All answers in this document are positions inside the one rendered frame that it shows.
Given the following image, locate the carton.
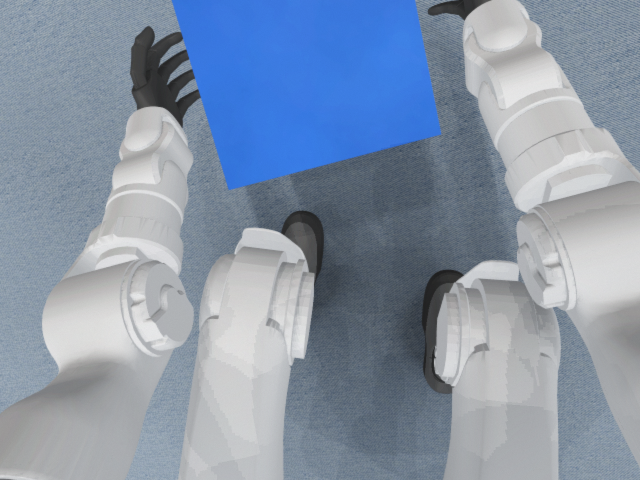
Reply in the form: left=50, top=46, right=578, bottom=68
left=172, top=0, right=441, bottom=190

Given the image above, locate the robot left forearm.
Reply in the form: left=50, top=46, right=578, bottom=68
left=42, top=106, right=193, bottom=354

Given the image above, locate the right robot shin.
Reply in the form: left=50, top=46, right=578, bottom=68
left=434, top=260, right=561, bottom=384

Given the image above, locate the robot left hand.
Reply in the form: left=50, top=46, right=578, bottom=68
left=130, top=26, right=201, bottom=128

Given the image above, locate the left robot upper arm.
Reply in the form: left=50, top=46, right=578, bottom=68
left=0, top=258, right=194, bottom=480

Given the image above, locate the robot right forearm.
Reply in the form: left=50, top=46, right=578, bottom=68
left=463, top=0, right=640, bottom=213

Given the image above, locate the right robot upper arm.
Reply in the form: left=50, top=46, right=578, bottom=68
left=516, top=181, right=640, bottom=467

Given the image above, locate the robot shin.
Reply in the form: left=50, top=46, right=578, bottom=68
left=199, top=228, right=309, bottom=332
left=434, top=260, right=561, bottom=384

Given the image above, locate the left robot shin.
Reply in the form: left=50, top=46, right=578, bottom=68
left=199, top=228, right=309, bottom=332

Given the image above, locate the robot right hand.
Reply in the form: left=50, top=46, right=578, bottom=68
left=428, top=0, right=491, bottom=20

